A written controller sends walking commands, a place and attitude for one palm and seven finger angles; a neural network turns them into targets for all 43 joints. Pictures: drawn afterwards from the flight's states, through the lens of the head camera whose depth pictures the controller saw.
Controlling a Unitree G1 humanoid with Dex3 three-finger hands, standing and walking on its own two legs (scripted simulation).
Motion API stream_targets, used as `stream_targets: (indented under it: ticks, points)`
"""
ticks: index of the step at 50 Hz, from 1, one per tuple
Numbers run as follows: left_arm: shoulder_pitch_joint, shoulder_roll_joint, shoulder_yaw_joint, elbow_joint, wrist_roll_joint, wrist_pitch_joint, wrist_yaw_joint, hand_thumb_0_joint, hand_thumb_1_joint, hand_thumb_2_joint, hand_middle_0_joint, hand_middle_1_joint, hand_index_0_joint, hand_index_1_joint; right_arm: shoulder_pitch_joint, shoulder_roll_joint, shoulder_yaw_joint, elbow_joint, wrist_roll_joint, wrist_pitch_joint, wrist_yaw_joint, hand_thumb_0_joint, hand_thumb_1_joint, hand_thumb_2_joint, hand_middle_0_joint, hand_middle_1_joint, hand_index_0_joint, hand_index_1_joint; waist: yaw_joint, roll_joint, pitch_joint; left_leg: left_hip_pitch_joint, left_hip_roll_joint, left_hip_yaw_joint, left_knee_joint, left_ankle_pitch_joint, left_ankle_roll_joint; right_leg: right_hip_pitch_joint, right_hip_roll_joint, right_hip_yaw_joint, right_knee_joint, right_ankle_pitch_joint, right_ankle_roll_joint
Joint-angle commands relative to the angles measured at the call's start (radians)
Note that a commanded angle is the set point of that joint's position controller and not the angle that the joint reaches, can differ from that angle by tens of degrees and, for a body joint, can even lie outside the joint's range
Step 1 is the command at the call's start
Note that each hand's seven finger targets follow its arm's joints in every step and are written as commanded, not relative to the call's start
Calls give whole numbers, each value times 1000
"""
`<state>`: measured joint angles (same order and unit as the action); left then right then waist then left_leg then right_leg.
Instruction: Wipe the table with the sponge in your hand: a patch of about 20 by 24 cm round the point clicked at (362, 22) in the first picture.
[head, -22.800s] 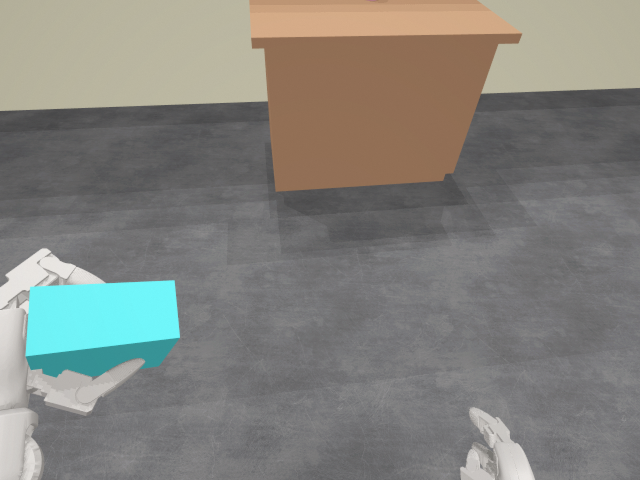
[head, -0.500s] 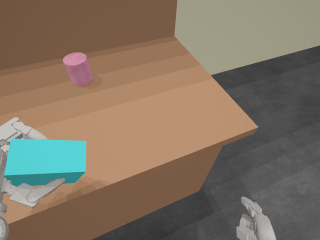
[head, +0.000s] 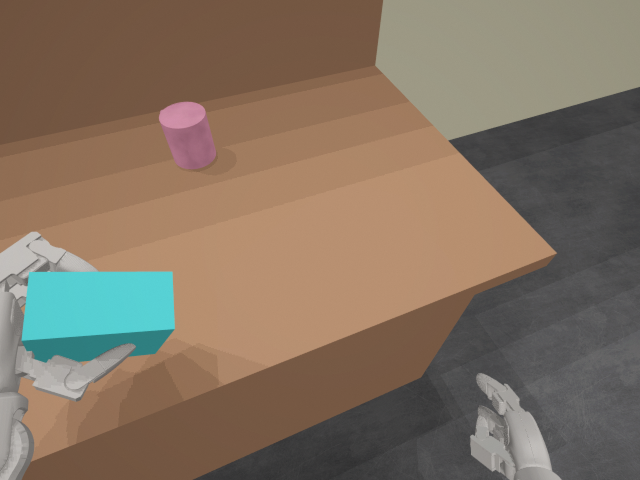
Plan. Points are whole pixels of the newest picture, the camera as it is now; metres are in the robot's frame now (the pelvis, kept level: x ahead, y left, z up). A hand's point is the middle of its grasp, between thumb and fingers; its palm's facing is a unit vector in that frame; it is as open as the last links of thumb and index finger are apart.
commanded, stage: come to a stop and stand still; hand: left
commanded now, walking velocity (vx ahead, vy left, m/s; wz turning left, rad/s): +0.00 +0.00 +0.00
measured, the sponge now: (122, 318) +0.24 +0.22 +0.12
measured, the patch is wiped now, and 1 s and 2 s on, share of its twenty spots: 0.00 0.00 0.00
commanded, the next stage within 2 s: look again from close up in 0.72 s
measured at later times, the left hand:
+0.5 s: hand out of the picture +0.20 +0.33 +0.15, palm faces +0.36 -0.84 -0.40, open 9.9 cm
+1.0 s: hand out of the picture +0.18 +0.30 +0.15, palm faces +0.41 -0.83 -0.38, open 9.9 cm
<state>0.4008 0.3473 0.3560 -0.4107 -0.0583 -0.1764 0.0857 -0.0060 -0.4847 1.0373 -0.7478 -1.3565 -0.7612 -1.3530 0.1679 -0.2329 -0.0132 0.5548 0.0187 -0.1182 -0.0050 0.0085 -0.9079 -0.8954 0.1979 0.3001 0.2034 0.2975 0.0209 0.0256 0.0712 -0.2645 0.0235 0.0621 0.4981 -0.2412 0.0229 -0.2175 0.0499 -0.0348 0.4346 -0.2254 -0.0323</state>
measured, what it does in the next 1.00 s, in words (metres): stands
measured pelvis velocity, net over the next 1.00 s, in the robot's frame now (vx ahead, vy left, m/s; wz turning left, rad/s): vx -0.02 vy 0.04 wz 0.06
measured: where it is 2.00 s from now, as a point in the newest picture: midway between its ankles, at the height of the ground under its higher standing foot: outside the picture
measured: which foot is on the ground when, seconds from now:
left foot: down 0.00-1.00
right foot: down 0.00-1.00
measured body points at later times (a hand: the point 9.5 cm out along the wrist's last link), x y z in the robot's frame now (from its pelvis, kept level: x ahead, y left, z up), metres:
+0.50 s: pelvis -0.01 +0.07 +0.00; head +0.01 +0.10 +0.45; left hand +0.17 +0.37 +0.17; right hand +0.19 -0.12 -0.07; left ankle +0.01 +0.10 -0.74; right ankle +0.00 -0.09 -0.74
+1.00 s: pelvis -0.02 +0.04 +0.00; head -0.01 +0.06 +0.45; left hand +0.15 +0.34 +0.17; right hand +0.17 -0.17 -0.06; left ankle +0.01 +0.10 -0.74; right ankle +0.00 -0.09 -0.74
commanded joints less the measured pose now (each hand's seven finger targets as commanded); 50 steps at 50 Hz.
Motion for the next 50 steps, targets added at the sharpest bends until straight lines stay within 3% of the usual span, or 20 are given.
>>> stream_targets:
  ticks: [1, 4, 5, 6, 8, 12, 16, 20, 21, 25, 26, 30, 31, 35, 36, 40, 41, 45, 46, 50]
  points:
    - [-12, 221, 143, -272, 1, -63, 27, 0, 100, 1300, -1200, -1600, -1200, -1600, -82, -91, -22, -154, -8, -51, -32, 0, -900, -900, 200, 300, 200, 300, 7, -125, -185, 96, 33, -85, -58, 84, 16, 7, -137, 99, -118, 38, 28]
    - [-111, 248, 164, -353, 0, -86, 36, 0, 100, 1300, -1200, -1600, -1200, -1600, -88, -88, -18, -159, -11, -61, -48, 0, -900, -900, 200, 300, 200, 300, 2, 46, -155, 72, 49, -132, -125, 43, 19, 24, -110, 104, -94, 19, 8]
    - [-130, 298, 201, -375, 10, -88, 47, 0, 100, 1300, -1200, -1600, -1200, -1600, -106, -92, -15, -150, -9, -67, -54, 0, -900, -900, 200, 300, 200, 300, 7, 132, -160, 78, 68, -140, -149, 29, 23, 21, -99, 97, -65, 34, 8]
    - [-148, 247, 159, -382, 8, -93, 45, 0, 100, 1300, -1200, -1600, -1200, -1600, -83, -86, -11, -151, -13, -67, -54, 0, -900, -900, 200, 300, 200, 300, 6, 165, -171, 41, 84, -167, -172, 31, 31, 78, -89, 58, -34, 54, 11]
    - [-178, 252, 148, -387, 13, -96, 44, 0, 100, 1300, -1200, -1600, -1200, -1600, -65, -87, -13, -154, -12, -86, -48, 0, -900, -900, 200, 300, 200, 300, 11, 211, -181, 38, 98, -171, -176, 82, 28, 109, -81, 44, -7, 81, 10]
    - [-134, 194, 91, -370, 25, -105, 35, 0, 100, 1300, -1200, -1600, -1200, -1600, -35, -92, -17, -138, -16, -107, -30, 0, -900, -900, 200, 300, 200, 300, 3, 150, -213, 130, 118, -199, -165, 259, 4, 71, -71, 17, 8, 45, 7]
    - [-29, 127, 46, -270, 32, -89, 25, 0, 100, 1300, -1200, -1600, -1200, -1600, -12, -95, -18, -118, -21, -92, -9, 0, -900, -900, 200, 300, 200, 300, -4, 117, -194, 188, 133, -217, -168, 441, -44, -14, -60, 4, 44, -52, 12]
    - [-9, 193, 126, -258, 32, -77, 29, 0, 100, 1300, -1200, -1600, -1200, -1600, -35, -94, -19, -130, -10, -68, -9, 0, -900, -900, 200, 300, 200, 300, 1, 60, -178, 211, 130, -200, -170, 516, -88, -38, -59, -3, 40, -40, 13]
    - [-7, 168, 95, -240, 20, -77, 22, 0, 100, 1300, -1200, -1600, -1200, -1600, -26, -92, -14, -134, -17, -56, -12, 0, -900, -900, 200, 300, 200, 300, -6, 40, -170, 182, 133, -214, -176, 481, -91, -22, -64, 1, 26, -39, 15]
    - [-65, 235, 157, -313, 21, -84, 30, 0, 100, 1300, -1200, -1600, -1200, -1600, -68, -92, -11, -146, -8, -49, -24, 0, -900, -900, 200, 300, 200, 300, 2, 71, -163, 134, 120, -186, -224, 283, -111, 28, -71, 6, 10, -9, 11]
    - [-75, 191, 112, -305, 13, -92, 25, 0, 100, 1300, -1200, -1600, -1200, -1600, -55, -91, -8, -143, -17, -45, -27, 0, -900, -900, 200, 300, 200, 300, -2, 85, -157, 90, 118, -208, -251, 176, -103, 53, -69, 8, 11, -20, 11]
    - [-118, 223, 123, -368, 32, -102, 39, 0, 100, 1300, -1200, -1600, -1200, -1600, -73, -93, -11, -143, -10, -67, -28, 0, -900, -900, 200, 300, 200, 300, 7, 130, -173, 79, 111, -196, -281, 17, -96, 88, -68, 12, 4, -2, 8]
    - [-105, 178, 82, -336, 25, -107, 34, 0, 100, 1300, -1200, -1600, -1200, -1600, -62, -92, -8, -140, -17, -66, -30, 0, -900, -900, 200, 300, 200, 300, 6, 108, -177, 62, 109, -216, -281, -26, -84, 106, -70, 18, -17, 11, 11]
    - [-79, 198, 109, -288, 39, -101, 45, 0, 100, 1300, -1200, -1600, -1200, -1600, -66, -99, -16, -129, -7, -75, -31, 0, -900, -900, 200, 300, 200, 300, 7, 77, -170, 60, 95, -195, -265, -69, -81, 100, -80, 37, -51, 9, 7]
    - [-69, 143, 63, -245, 32, -104, 38, 0, 100, 1300, -1200, -1600, -1200, -1600, -46, -100, -13, -123, -13, -67, -31, 0, -900, -900, 200, 300, 200, 300, 2, 59, -151, 29, 90, -216, -273, -99, -73, 103, -76, 35, -60, 11, 8]
    - [-85, 187, 100, -249, 41, -104, 43, 0, 100, 1300, -1200, -1600, -1200, -1600, -63, -103, -21, -126, -2, -66, -36, 0, -900, -900, 200, 300, 200, 300, 0, 65, -139, 31, 87, -213, -269, -84, -67, 90, -81, 48, -69, 19, 9]
    - [-80, 144, 59, -212, 35, -108, 35, 0, 100, 1300, -1200, -1600, -1200, -1600, -50, -104, -16, -122, -9, -61, -35, 0, -900, -900, 200, 300, 200, 300, 0, 58, -130, 9, 85, -221, -277, -112, -60, 89, -79, 45, -74, 15, 11]
    - [-92, 196, 100, -242, 44, -107, 40, 0, 100, 1300, -1200, -1600, -1200, -1600, -68, -100, -19, -135, -1, -63, -38, 0, -900, -900, 200, 300, 200, 300, 0, 46, -117, -14, 75, -199, -255, -133, -35, 94, -88, 61, -94, 7, 10]
    - [-78, 154, 64, -210, 35, -110, 32, 0, 100, 1300, -1200, -1600, -1200, -1600, -56, -100, -15, -132, -9, -59, -38, 0, -900, -900, 200, 300, 200, 300, 0, 27, -118, -19, 70, -198, -245, -142, -20, 91, -91, 60, -111, 7, 11]
    - [-82, 213, 112, -264, 36, -110, 38, 0, 100, 1300, -1200, -1600, -1200, -1600, -70, -101, -20, -138, -2, -66, -40, 0, -900, -900, 200, 300, 200, 300, -3, 23, -141, 21, 53, -175, -188, -64, -10, 70, -106, 86, -133, 20, 2]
